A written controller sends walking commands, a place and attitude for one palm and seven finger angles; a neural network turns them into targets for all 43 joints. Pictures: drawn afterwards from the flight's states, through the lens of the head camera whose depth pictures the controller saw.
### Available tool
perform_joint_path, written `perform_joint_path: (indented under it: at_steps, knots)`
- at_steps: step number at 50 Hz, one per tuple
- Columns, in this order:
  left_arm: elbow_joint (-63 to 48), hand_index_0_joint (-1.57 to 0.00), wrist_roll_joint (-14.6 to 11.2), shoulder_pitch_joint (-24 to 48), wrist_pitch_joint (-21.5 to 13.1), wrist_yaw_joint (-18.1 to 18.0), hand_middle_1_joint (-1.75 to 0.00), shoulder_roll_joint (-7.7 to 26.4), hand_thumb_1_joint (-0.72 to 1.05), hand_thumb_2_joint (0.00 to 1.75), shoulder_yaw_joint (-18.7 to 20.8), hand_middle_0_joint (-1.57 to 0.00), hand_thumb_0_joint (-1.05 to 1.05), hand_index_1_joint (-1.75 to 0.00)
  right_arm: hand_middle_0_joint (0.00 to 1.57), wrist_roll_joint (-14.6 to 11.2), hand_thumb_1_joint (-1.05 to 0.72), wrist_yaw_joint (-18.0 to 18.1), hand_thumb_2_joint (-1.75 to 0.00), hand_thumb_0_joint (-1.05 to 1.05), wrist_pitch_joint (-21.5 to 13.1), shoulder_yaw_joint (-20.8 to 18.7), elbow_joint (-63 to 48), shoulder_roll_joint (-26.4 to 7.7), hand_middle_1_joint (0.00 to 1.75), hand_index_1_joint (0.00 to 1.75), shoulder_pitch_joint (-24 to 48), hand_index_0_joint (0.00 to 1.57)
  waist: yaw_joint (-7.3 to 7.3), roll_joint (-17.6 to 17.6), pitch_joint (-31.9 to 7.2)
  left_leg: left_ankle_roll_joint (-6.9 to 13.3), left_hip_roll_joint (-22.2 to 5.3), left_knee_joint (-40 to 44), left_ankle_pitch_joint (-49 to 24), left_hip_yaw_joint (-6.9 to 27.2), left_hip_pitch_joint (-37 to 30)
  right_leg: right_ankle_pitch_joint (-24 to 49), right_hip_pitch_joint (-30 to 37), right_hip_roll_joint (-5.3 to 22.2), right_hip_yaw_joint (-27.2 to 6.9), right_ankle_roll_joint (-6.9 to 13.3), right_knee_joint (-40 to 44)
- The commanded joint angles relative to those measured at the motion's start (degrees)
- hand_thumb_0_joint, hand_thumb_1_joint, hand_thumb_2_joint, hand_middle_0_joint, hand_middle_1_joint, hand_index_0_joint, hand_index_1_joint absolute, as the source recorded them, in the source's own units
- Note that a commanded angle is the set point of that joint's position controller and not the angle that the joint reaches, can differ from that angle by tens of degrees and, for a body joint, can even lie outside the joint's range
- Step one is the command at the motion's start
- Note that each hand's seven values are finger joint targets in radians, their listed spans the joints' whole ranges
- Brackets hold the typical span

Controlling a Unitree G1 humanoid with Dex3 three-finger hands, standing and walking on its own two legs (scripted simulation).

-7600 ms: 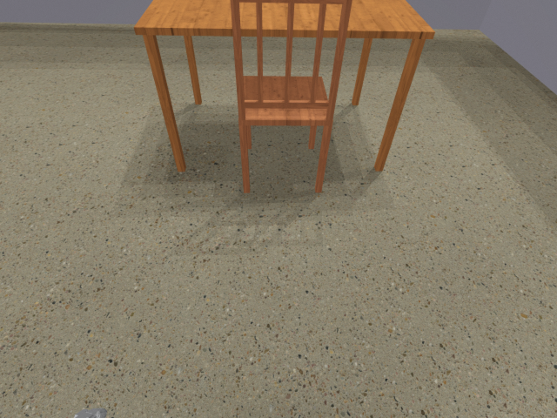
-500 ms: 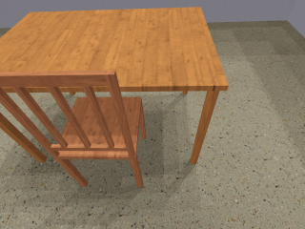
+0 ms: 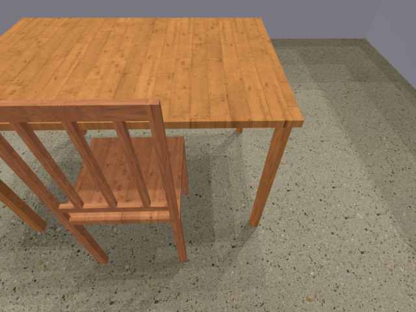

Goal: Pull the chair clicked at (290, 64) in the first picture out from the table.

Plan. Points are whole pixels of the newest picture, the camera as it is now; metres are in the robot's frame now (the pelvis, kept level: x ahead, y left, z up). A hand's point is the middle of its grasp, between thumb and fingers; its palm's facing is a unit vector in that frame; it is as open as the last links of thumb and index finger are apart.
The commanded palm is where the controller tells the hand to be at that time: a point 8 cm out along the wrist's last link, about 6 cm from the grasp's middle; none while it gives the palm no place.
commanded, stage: come to a stop and stand still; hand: left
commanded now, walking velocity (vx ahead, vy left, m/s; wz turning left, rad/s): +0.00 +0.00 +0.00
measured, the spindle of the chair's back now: (95, 170) +0.46 +0.33 -0.07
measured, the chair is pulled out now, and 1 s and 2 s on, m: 0.00 0.00 0.00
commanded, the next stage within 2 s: look again from close up in 0.08 s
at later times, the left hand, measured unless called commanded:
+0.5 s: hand out of the picture -0.04 +0.18 -0.18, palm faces +0.04 -0.98 -0.17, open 7.4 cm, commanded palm none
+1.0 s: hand out of the picture -0.08 +0.17 -0.18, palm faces +0.05 -0.99 -0.14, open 7.4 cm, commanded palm none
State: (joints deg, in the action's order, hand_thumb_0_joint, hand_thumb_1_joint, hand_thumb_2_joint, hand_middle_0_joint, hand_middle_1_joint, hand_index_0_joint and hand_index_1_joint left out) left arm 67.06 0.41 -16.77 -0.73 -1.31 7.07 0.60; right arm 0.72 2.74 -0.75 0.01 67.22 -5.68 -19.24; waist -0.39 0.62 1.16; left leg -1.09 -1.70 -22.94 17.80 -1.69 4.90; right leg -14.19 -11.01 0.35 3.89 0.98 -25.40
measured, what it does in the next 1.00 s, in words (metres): shifts its weight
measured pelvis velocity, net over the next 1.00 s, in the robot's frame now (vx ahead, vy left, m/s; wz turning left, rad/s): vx -0.05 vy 0.02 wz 0.00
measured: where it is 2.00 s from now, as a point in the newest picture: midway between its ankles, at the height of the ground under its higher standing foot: outside the picture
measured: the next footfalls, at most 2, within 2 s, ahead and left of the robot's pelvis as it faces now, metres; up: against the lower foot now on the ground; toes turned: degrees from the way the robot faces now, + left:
none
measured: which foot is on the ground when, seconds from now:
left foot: down 0.00-1.00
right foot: down 0.00-1.00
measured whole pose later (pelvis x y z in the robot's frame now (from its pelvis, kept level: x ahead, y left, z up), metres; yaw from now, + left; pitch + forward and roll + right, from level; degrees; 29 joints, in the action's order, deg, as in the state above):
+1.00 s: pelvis -0.05 +0.02 +0.00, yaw +0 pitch -2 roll +0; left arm 63.9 1.1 -20.9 -0.4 -1.8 6.1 -0.2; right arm 0.9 1.8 -0.9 0.8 64.8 -6.2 -21.2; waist 0.1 -0.6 1.0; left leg 1.3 0.4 -27.6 16.3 -3.4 9.5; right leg -11.5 -14.7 2.8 3.1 -0.6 -28.1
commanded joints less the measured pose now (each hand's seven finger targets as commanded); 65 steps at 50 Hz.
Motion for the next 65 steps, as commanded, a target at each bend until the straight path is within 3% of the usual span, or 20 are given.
perform_joint_path:
  at_steps: [1, 8, 9, 10, 11, 12, 14, 15, 16, 19, 21, 29, 31, 36, 40, 45, 54, 65]
  knots:
    - [-1.2, -0.2, -0.4, -3.6, -0.7, -0.9, -0.3, 5.0, 0.9, 0.9, 0.5, -0.2, 0.0, -0.3, 0.2, -0.3, -0.9, 0.4, -0.9, 0.0, -0.8, -0.7, -0.8, -5.0, 0.3, 0.3, -3.8, 0.2, 0.41, -0.4, 1.5, 1.5, -4.9, 3.1, -16.6, 2.6, 4.0, 20.3, 4.4, 6.4, -5.1, 0.8, 3.6]
    - [-1.0, -0.2, -0.3, -3.7, -0.5, -1.0, -0.3, 4.8, 0.9, 0.9, 0.4, -0.2, 0.0, -0.3, 0.2, -0.2, -0.9, 0.4, -0.9, 0.0, -0.4, -0.6, -0.5, -4.6, 0.3, 0.3, -3.7, 0.2, 0.35, -0.4, 4.0, 1.4, -4.6, 3.6, -13.2, 2.5, 4.4, 16.1, 2.8, 6.0, -5.7, 0.9, 5.3]
    - [0.7, -0.2, 0.6, -9.4, -2.1, -3.4, -0.3, 7.7, 0.9, 0.9, 0.8, -0.2, 0.0, -0.3, 0.2, -0.7, -0.9, -0.6, -0.9, 0.0, -1.2, -1.1, -5.0, -7.5, 0.3, 0.3, 4.1, 0.2, 3.82, -5.3, 5.4, -0.1, -3.7, -10.6, -9.6, -1.3, 11.5, 44.5, 3.2, 9.5, -9.3, -1.6, 2.7]
    - [-0.7, -0.2, 0.8, -9.0, -2.8, -3.0, -0.3, 9.4, 0.9, 0.9, 0.7, -0.2, 0.0, -0.3, 0.2, -0.8, -0.9, -0.8, -0.9, 0.0, -0.8, -0.7, -7.9, -5.7, 0.3, 0.3, 2.7, 0.2, 0.49, -5.5, 2.7, 0.4, -1.6, -11.0, -3.0, -1.4, 12.7, 61.1, 7.9, 12.2, -8.5, 0.4, 0.5]
    - [-2.0, -0.2, 0.5, -8.7, -2.7, -2.9, -0.3, 8.0, 0.9, 0.9, 0.6, -0.2, 0.0, -0.3, 0.2, -0.4, -0.9, -0.7, -0.9, 0.0, -1.1, -0.8, -7.7, -3.7, 0.3, 0.3, -1.7, 0.2, -0.8, -5.0, -6.9, 1.4, -1.5, -8.4, 0.2, -0.9, 9.0, 58.9, 10.5, 12.9, -8.6, 2.5, -3.2]
    - [-2.9, -0.2, 0.3, -6.5, -2.2, -2.6, -0.3, 7.2, 0.9, 0.9, 0.3, -0.2, 0.0, -0.3, 0.2, -0.4, -0.9, -0.5, -0.9, 0.0, -1.3, -1.0, -7.1, -4.2, 0.3, 0.3, -3.3, 0.2, -1.4, -2.7, -10.4, 1.4, -1.4, -5.3, -5.2, -0.6, 6.3, 53.8, 11.5, 11.5, -6.6, 3.0, -5.6]
    - [-3.7, -0.2, 0.2, -4.6, -1.7, -1.9, -0.3, 5.8, 0.9, 0.9, -0.1, -0.2, 0.0, -0.3, 0.2, -0.3, -0.9, -0.2, -0.9, 0.0, -0.8, -1.2, -6.0, -5.7, 0.3, 0.3, -3.6, 0.2, -1.2, -2.5, -4.4, 1.8, -3.7, -4.0, -10.0, 1.2, 5.5, 29.6, 3.6, 8.2, -6.1, 2.1, -2.7]
    - [-4.1, -0.2, 0.3, -3.8, -1.1, -1.8, -0.3, 5.4, 0.9, 0.9, -0.2, -0.2, 0.0, -0.3, 0.2, 0.0, -0.9, -0.2, -0.9, 0.0, -0.6, -1.1, -6.2, -6.1, 0.3, 0.3, -3.7, 0.2, -1.15, -0.7, -0.9, 2.1, -4.7, -3.5, -12.2, 1.5, 6.4, 21.4, 1.1, 6.6, -5.2, 1.9, -2.0]
    - [-4.2, -0.2, 0.6, -3.6, -0.8, -1.6, -0.3, 5.4, 0.9, 0.9, -0.2, -0.2, 0.0, -0.3, 0.2, 0.1, -0.9, -0.4, -0.9, 0.0, -0.6, -1.0, -6.3, -6.5, 0.3, 0.3, -2.9, 0.2, -0.6, 1.8, 1.6, 2.2, -4.8, -2.6, -13.8, 2.3, 8.2, 16.2, 0.1, 6.1, -5.0, 1.7, -1.7]
    - [-4.5, -0.2, 0.5, -3.6, -0.5, -1.1, -0.3, 5.8, 0.9, 0.9, -0.2, -0.2, 0.0, -0.3, 0.2, 0.0, -0.9, -0.6, -0.9, 0.0, -0.5, -0.7, -7.5, -7.2, 0.3, 0.3, -1.2, 0.2, -0.14, -0.3, 5.3, 2.5, -4.3, 0.0, -6.6, 3.3, 10.8, 5.3, -2.0, 5.4, -5.7, 1.4, 1.0]
    - [-4.9, -0.2, 0.6, -3.7, -0.3, -0.9, -0.3, 5.9, 0.9, 0.9, -0.2, -0.2, 0.0, -0.3, 0.2, 0.1, -0.9, -0.8, -0.9, 0.0, -0.6, -0.6, -7.6, -7.6, 0.3, 0.3, -1.5, 0.2, -0.01, -0.1, 6.0, 2.9, -4.2, 1.4, -4.0, 3.9, 11.9, 1.9, -2.1, 5.1, -5.7, 1.1, 1.5]
    - [-5.9, -0.2, 0.5, -4.5, 0.0, -0.6, -0.3, 5.6, 0.9, 0.9, -0.2, -0.2, 0.0, -0.3, 0.2, 0.3, -0.9, -0.9, -0.9, 0.0, -0.8, -0.4, -7.7, -8.4, 0.3, 0.3, -2.4, 0.2, 0.44, 0.8, 6.5, 3.4, -4.2, 5.7, 4.4, 5.9, 15.5, 0.5, -0.7, 4.8, -4.8, 0.8, 1.4]
    - [-6.0, -0.2, 0.6, -5.0, -0.1, -0.6, -0.3, 5.5, 0.9, 0.9, -0.2, -0.2, 0.0, -0.3, 0.2, 0.2, -0.9, -1.0, -0.9, 0.0, -1.0, -0.4, -7.4, -8.1, 0.3, 0.3, -2.6, 0.2, 0.74, 1.3, 6.2, 3.4, -4.3, 6.2, 3.9, 6.0, 15.7, 1.7, 0.1, 4.9, -4.7, 0.7, 1.3]
    - [-5.8, -0.2, 0.5, -5.8, -0.3, -0.7, -0.3, 5.1, 0.9, 0.9, -0.3, -0.2, 0.0, -0.3, 0.2, 0.0, -0.9, -1.0, -0.9, 0.0, -1.0, -0.3, -6.4, -7.4, 0.3, 0.3, -3.9, 0.2, 0.57, -1.2, 6.4, 3.4, -3.7, 5.5, 2.9, 5.6, 15.3, 1.3, -0.3, 5.3, -5.0, 0.7, 1.9]
    - [-5.7, -0.2, 0.5, -6.6, -0.3, -0.8, -0.3, 4.6, 0.9, 0.9, -0.1, -0.2, 0.0, -0.3, 0.2, 0.0, -0.9, -0.9, -0.9, 0.0, -1.0, -0.2, -5.5, -6.8, 0.3, 0.3, -4.6, 0.2, 0.6, 0.1, 6.2, 3.4, -3.8, 5.7, 3.3, 5.5, 15.0, 1.2, -0.5, 5.2, -4.8, 0.8, 1.9]
    - [-5.4, -0.2, 0.4, -7.2, -0.6, -0.9, -0.3, 4.0, 0.9, 0.9, -0.1, -0.2, 0.0, -0.3, 0.2, -0.1, -0.9, -0.9, -0.9, 0.0, -0.9, -0.1, -4.7, -6.0, 0.3, 0.3, -5.5, 0.2, 0.37, -1.5, 5.1, 3.3, -3.6, 4.4, 1.9, 4.8, 14.0, 1.4, -0.6, 5.3, -5.5, 0.9, 2.1]
    - [-4.9, -0.2, 0.4, -7.8, -0.7, -1.0, -0.3, 3.0, 0.9, 0.9, 0.0, -0.2, 0.0, -0.3, 0.2, -0.1, -0.9, -0.7, -0.9, 0.0, -1.1, 0.0, -3.9, -5.1, 0.3, 0.3, -5.5, 0.2, 0.33, -0.1, 5.1, 3.2, -3.6, 3.5, -1.6, 3.9, 12.8, 4.2, -0.8, 5.6, -5.7, 1.1, 1.8]
    - [-5.3, -0.2, 0.5, -7.3, -0.8, -1.0, -0.3, 3.2, 0.9, 0.9, 0.2, -0.2, 0.0, -0.3, 0.2, -0.1, -0.9, -0.7, -0.9, 0.0, -0.9, -0.2, -3.8, -4.6, 0.3, 0.3, -4.9, 0.2, 0.23, -1.3, 5.3, 2.9, -3.1, 2.5, -2.5, 3.2, 11.6, 3.1, -1.6, 5.7, -6.4, 1.2, 3.0]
